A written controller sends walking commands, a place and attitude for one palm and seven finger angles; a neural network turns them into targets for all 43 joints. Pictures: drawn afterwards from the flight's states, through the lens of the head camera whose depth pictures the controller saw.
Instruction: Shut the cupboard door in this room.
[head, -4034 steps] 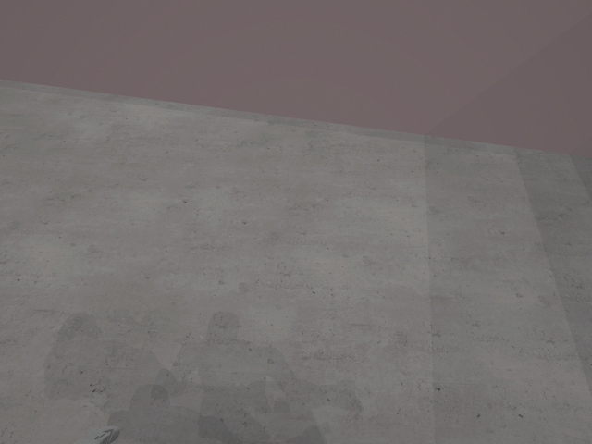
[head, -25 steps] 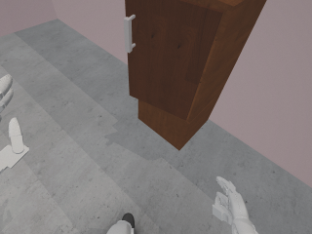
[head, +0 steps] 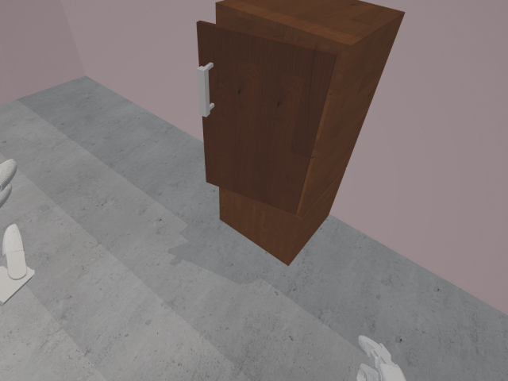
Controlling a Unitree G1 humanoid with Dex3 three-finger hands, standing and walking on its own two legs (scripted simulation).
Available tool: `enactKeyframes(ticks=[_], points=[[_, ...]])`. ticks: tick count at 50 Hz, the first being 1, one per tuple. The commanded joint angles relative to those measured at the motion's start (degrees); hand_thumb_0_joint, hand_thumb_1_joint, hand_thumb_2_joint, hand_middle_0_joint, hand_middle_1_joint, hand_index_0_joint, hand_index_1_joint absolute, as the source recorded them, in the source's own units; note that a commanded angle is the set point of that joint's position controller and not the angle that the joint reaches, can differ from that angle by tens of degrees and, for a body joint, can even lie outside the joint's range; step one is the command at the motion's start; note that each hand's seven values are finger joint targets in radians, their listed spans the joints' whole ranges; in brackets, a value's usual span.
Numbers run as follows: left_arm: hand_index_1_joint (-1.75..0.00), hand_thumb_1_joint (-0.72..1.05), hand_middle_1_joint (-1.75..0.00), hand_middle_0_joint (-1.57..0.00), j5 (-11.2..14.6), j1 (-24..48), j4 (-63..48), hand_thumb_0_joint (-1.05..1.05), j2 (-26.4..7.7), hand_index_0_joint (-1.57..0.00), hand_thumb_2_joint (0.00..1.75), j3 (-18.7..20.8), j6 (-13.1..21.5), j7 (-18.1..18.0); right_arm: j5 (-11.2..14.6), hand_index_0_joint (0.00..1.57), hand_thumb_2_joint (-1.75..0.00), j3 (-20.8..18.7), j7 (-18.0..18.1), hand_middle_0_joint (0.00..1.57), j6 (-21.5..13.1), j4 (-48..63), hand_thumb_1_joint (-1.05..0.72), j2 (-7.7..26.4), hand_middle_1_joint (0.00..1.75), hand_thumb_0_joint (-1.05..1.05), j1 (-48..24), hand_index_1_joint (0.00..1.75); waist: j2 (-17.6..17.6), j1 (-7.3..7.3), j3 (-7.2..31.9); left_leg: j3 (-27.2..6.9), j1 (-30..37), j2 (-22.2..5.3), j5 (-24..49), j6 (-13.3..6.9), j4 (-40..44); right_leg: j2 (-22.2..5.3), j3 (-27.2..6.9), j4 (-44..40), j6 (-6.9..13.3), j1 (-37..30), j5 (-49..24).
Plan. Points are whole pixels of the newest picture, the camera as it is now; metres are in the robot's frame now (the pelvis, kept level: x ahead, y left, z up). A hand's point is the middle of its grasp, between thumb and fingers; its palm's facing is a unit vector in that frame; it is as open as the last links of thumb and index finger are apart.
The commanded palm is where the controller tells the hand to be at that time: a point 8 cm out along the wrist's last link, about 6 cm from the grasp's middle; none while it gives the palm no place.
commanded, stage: stop stepping back and stand still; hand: left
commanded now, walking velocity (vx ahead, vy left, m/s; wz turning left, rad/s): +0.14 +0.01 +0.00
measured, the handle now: (207, 89) +0.88 +0.14 +0.03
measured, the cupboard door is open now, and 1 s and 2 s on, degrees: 14 14 14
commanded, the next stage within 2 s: let the arm hang, fingers relaxed in 0.76 s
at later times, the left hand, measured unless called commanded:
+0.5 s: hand (16, 246) +0.24 +0.28 +0.17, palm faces +0.40 -0.77 -0.49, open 7.4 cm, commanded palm +0.18 +0.32 +0.18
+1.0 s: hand (83, 312) +0.24 +0.27 -0.02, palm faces +0.12 -0.89 -0.45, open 7.4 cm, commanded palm none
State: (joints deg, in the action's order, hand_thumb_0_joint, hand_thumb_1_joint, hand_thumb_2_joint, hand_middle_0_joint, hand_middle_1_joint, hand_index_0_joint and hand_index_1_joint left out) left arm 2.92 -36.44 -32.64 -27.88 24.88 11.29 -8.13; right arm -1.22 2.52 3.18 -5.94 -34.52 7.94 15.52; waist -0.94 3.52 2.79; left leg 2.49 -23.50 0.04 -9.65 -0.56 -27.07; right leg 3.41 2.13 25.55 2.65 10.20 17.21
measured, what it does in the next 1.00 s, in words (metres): steps on the spot: right foot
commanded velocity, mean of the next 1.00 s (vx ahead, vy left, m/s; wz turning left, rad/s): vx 0.01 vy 0.00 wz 0.00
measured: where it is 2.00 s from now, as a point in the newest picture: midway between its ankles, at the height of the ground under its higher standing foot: outside the picture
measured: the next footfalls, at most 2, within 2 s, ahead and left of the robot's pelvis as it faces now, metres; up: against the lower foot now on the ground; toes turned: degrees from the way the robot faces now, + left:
right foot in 0.34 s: +0.03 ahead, -0.09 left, +0.00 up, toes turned +0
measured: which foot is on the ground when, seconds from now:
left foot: down 0.00-1.00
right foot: down 0.00-0.20, up 0.22-0.32, down 0.34-1.00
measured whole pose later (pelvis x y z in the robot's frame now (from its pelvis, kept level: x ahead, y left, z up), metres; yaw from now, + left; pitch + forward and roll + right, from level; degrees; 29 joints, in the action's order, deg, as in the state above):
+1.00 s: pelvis +0.03 +0.02 -0.01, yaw +1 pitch +1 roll -1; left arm -1.0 -15.7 16.0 -20.0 6.0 0.6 -1.3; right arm -0.6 0.3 -0.1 -2.0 -44.2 18.1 8.5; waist 5.0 -0.3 3.5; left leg 2.3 -21.2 1.1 -13.1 -2.9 -33.7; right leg 1.7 1.4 32.0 1.3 11.4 21.2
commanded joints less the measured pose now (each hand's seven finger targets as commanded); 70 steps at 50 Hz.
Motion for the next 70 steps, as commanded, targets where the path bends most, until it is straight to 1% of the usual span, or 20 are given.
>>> enactKeyframes(ticks=[1, 2, 4, 7, 8, 10, 11, 14, 17, 20, 27, 41, 42, 43, 44, 48, 50, 54, 60, 70], points=[[-0.30, 0.90, -0.30, -0.20, 1.4, 3.8, -1.5, 0.00, -6.7, -0.20, 0.90, 8.2, -0.3, -2.5, 0.3, 0.20, -0.90, -4.6, 1.2, 0.20, 0.4, 6.2, -0.90, 10.5, 0.30, 0.00, -4.9, 0.30, -5.2, -1.96, -0.6, -3.4, 4.4, -2.0, -9.7, 1.8, -14.7, -17.1, -20.6, -15.2, 8.7, 14.1, 22.0], [-0.30, 0.90, -0.30, -0.20, 0.9, 6.3, -0.7, 0.00, -5.2, -0.20, 0.90, 5.5, -0.5, -2.7, 0.7, 0.20, -0.90, -4.2, 1.1, 0.20, 0.8, 5.9, -0.90, 10.2, 0.30, 0.00, -4.9, 0.30, -7.0, -1.64, -2.6, -4.2, 1.7, -2.5, -8.6, 1.3, -16.3, -18.2, -20.6, -14.6, 8.9, 13.4, 21.0], [-0.30, 0.90, -0.30, -0.20, -0.1, 12.7, 1.2, 0.00, -4.4, -0.20, 0.90, 2.7, -0.4, -3.0, 1.2, 0.20, -0.90, -3.8, 1.3, 0.20, 0.2, 5.6, -0.90, 10.4, 0.30, 0.00, -5.9, 0.30, -6.8, -1.39, -5.8, -4.1, 2.6, -3.3, -8.1, 0.3, -10.8, -15.8, -15.9, -11.1, 6.2, 13.3, 15.9], [-0.30, 0.90, -0.30, -0.20, -1.5, 20.8, -1.1, 0.00, -4.7, -0.20, 0.90, 0.2, 0.3, -2.8, 1.6, 0.20, -0.90, -4.0, 2.4, 0.20, -1.3, 5.6, -0.90, 11.4, 0.30, 0.00, -7.5, 0.30, 1.5, -1.82, -6.9, -5.1, 9.6, -4.3, -7.5, -1.2, -1.2, -9.3, -8.7, -4.5, 1.7, 14.6, 9.0], [-0.30, 0.90, -0.30, -0.20, -1.3, 20.7, -2.5, 0.00, -4.9, -0.20, 0.90, 0.5, 1.1, -2.5, 1.7, 0.20, -0.90, -4.0, 2.5, 0.20, -1.9, 6.0, -0.90, 11.3, 0.30, 0.00, -8.0, 0.30, 5.5, -2.07, -6.2, -8.5, 10.7, -6.3, -10.2, -1.7, 2.7, -7.1, -7.0, -2.0, 0.4, 14.8, 7.2], [-0.30, 0.90, -0.30, -0.20, -1.2, 20.1, -6.2, 0.00, -5.3, -0.20, 0.90, 1.9, 2.1, -2.2, 1.4, 0.20, -0.90, -3.1, 2.5, 0.20, -2.7, 6.3, -0.90, 11.0, 0.30, 0.00, -7.7, 0.30, 13.1, -2.03, -5.4, -21.3, 5.7, -11.4, -24.3, -2.4, 16.9, -2.0, -2.1, 7.7, -2.6, 9.0, 5.8], [-0.30, 0.90, -0.30, -0.20, -1.5, 21.3, -9.0, 0.00, -7.6, -0.20, 0.90, 4.2, 2.9, -2.3, 0.9, 0.20, -0.90, -3.2, 2.6, 0.20, -3.4, 6.2, -0.90, 10.7, 0.30, 0.00, -8.2, 0.30, 14.4, -2.69, -4.3, -24.9, 4.7, -13.2, -27.0, -3.2, 19.7, -2.2, -2.8, 10.1, -2.9, 7.5, 4.6], [-0.30, 0.90, -0.30, -0.20, -1.6, 13.9, -10.0, 0.00, -7.1, -0.20, 0.90, 5.9, 3.9, -2.4, 0.4, 0.20, -0.90, -3.4, 2.1, 0.20, -4.3, 6.6, -0.90, 9.8, 0.30, 0.00, -7.8, 0.30, 11.7, -3.53, 0.7, -19.1, 5.3, -12.4, -23.6, -2.9, 18.5, -2.7, -2.5, 5.9, -2.5, 1.9, 2.6], [-0.30, 0.90, -0.30, -0.20, -0.8, 5.4, -7.4, 0.00, -5.8, -0.20, 0.90, 7.1, 3.7, -2.2, 0.7, 0.20, -0.90, -3.4, 1.4, 0.20, -3.9, 7.4, -0.90, 9.8, 0.30, 0.00, -6.7, 0.30, 10.8, -3.32, 4.0, -11.0, 3.3, -7.9, -14.5, -0.3, 13.1, -3.6, -2.5, -1.9, -1.4, -4.8, -1.6], [-0.30, 0.90, -0.30, -0.20, 0.2, 2.1, -2.9, 0.00, -5.1, -0.20, 0.90, 7.2, 3.0, -2.1, 1.4, 0.20, -0.90, -3.9, 0.9, 0.20, -2.6, 7.3, -0.90, 10.3, 0.30, 0.00, -5.9, 0.30, 4.3, -2.90, 5.1, -7.3, 5.7, -6.0, -3.4, 0.1, 6.0, -5.7, -5.7, -4.0, -0.6, -3.4, -6.7], [-0.30, 0.90, -0.30, -0.20, 0.2, 7.8, -2.2, 0.00, -5.5, -0.20, 0.90, 4.6, 1.6, -2.0, 2.1, 0.20, -0.90, -3.8, 1.8, 0.20, -1.1, 7.1, -0.90, 10.6, 0.30, 0.00, -6.7, 0.30, 3.1, -2.79, 6.8, -5.8, 12.2, -6.4, 15.3, -0.5, 1.0, -6.8, -6.1, -1.7, -1.6, -1.3, -20.8], [-0.30, 0.90, -0.30, -0.20, 0.2, 7.1, -2.0, 0.00, -7.0, -0.20, 0.90, 6.4, 1.8, -2.2, 2.2, 0.20, -0.90, -4.0, 1.9, 0.20, 0.7, 8.3, -0.90, 10.5, 0.30, 0.00, -7.9, 0.30, 4.8, -3.11, 3.4, -5.8, 10.1, -5.4, 10.5, -0.4, 0.8, -7.7, -7.3, -4.2, -1.2, 0.7, -15.8], [-0.30, 0.90, -0.30, -0.20, 0.3, 7.0, -1.7, 0.00, -5.9, -0.20, 0.90, 5.4, 1.8, -2.0, 2.3, 0.20, -0.90, -3.7, 1.9, 0.20, 0.8, 8.4, -0.90, 10.1, 0.30, 0.00, -7.8, 0.30, 4.3, -3.03, 3.3, -5.9, 9.7, -5.6, 10.3, -0.5, 0.9, -7.7, -7.2, -4.2, -1.3, 0.5, -15.8], [-0.30, 0.90, -0.30, -0.20, -2.9, 10.5, 37.7, 0.00, 4.1, -0.20, 0.90, -20.2, -6.5, 6.0, 3.2, 0.20, -0.90, -5.6, -3.1, 0.20, -2.9, -0.7, -0.90, 20.0, 0.30, 0.00, -12.8, 0.30, 4.5, -2.08, -2.5, -5.9, 8.0, -6.3, 21.5, -1.2, -7.0, -10.1, -2.7, 3.2, -0.5, 5.9, -23.2], [-0.30, 0.90, -0.30, -0.20, -3.4, 11.2, 39.7, 0.00, 5.0, -0.20, 0.90, -18.7, -11.0, 7.2, 1.7, 0.20, -0.90, -6.7, -3.3, 0.20, -0.8, -3.0, -0.90, 19.0, 0.30, 0.00, -7.9, 0.30, 3.9, -2.62, 2.3, -5.2, 11.4, -6.7, 19.5, -0.9, -6.0, -9.5, -6.0, 2.1, 0.1, 6.6, -18.8], [-0.30, 0.90, -0.30, -0.20, -4.2, 18.1, 51.1, 0.00, 4.0, -0.20, 0.90, -20.2, -10.8, 8.1, 0.5, 0.20, -0.90, -5.1, -2.9, 0.20, 2.4, -5.0, -0.90, 18.4, 0.30, 0.00, -6.3, 0.30, -9.7, -3.08, 0.9, -8.3, 9.0, -6.3, 14.1, -2.8, -5.0, -9.0, -7.0, 1.2, 1.1, 6.0, -13.5], [-0.30, 0.90, -0.30, -0.20, -4.2, 20.6, 58.0, 0.00, 3.3, -0.20, 0.90, -20.7, -10.7, 7.9, 0.1, 0.20, -0.90, -4.8, -2.9, 0.20, 3.6, -6.6, -0.90, 18.3, 0.30, 0.00, -6.6, 0.30, -11.0, -2.70, -0.5, -8.6, 9.3, -5.3, 11.4, -2.6, -4.0, -10.0, -8.4, -0.2, 1.8, 5.9, -12.3], [-0.30, 0.90, -0.30, -0.20, -3.7, 22.0, 71.6, 0.00, 5.5, -0.20, 0.90, -22.7, -11.6, 7.1, -0.5, 0.20, -0.90, -3.1, -3.0, 0.20, 5.7, -11.9, -0.90, 14.9, 0.30, 0.00, -6.2, 0.30, 0.3, -2.68, -3.7, -9.6, 10.0, -5.0, 4.9, -2.0, 2.4, -8.8, -9.1, -3.5, 1.3, 5.7, -0.9], [-0.30, 0.90, -0.30, -0.20, -3.4, 17.3, 86.7, 0.00, 8.5, -0.20, 0.90, -22.6, -11.3, 7.0, -0.3, 0.20, -0.90, -2.8, -1.8, 0.20, 5.8, -20.2, -0.90, 11.5, 0.30, 0.00, -2.9, 0.30, 10.8, -3.63, -2.3, -9.7, 10.4, -5.0, -1.6, -1.9, 7.4, -8.3, -8.3, -6.6, 1.5, -0.4, -1.8], [-0.30, 0.90, -0.30, -0.20, -3.4, 14.5, 96.1, 0.00, 9.8, -0.20, 0.90, -23.3, -11.0, 6.8, 0.5, 0.20, -0.90, -4.0, -0.8, 0.20, 5.8, -26.4, -0.90, 12.1, 0.30, 0.00, 1.6, 0.30, 1.0, -3.10, -6.2, -10.5, 12.6, -6.4, -5.1, -2.8, 10.4, -7.9, -7.3, -9.1, 1.3, 1.6, -0.6]])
